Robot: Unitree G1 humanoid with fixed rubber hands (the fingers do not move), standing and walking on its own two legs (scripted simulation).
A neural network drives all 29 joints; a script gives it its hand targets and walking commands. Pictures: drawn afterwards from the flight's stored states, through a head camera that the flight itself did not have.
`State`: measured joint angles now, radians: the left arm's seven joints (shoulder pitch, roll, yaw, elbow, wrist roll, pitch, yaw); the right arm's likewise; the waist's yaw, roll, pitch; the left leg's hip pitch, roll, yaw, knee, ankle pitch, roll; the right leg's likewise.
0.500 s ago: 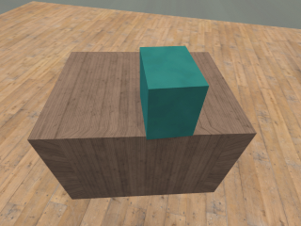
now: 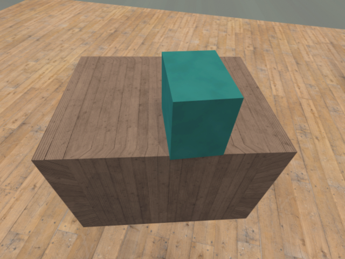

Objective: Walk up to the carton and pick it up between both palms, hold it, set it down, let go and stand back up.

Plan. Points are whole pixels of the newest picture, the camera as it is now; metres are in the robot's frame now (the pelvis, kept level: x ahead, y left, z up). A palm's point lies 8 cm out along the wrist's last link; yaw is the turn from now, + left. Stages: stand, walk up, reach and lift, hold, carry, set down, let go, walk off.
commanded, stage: stand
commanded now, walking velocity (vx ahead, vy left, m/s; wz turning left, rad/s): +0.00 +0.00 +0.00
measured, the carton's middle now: (193, 104) +0.64 -0.07 +0.00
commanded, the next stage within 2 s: walk up in 1.20 s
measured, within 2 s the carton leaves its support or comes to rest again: neither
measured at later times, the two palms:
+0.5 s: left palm out of the picture -0.03 +0.21 -0.16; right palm out of the picture -0.01 -0.19 -0.15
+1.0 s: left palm out of the picture -0.02 +0.20 -0.16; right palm out of the picture -0.01 -0.19 -0.15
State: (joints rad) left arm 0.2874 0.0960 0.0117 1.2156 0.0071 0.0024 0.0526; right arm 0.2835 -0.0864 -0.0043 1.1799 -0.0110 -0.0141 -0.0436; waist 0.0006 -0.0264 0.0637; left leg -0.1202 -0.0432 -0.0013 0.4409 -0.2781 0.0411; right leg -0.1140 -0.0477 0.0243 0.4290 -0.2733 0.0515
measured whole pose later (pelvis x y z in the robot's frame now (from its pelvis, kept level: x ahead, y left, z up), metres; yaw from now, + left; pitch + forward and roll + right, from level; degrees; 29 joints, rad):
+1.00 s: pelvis +0.02 +0.01 +0.00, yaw +0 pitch -2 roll +0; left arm 0.29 0.09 0.02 1.23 0.01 0.00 0.05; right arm 0.29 -0.09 -0.01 1.18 -0.01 -0.03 -0.04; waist 0.00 -0.02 0.06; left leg -0.08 -0.07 0.00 0.42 -0.29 0.06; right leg -0.07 -0.08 0.02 0.41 -0.29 0.07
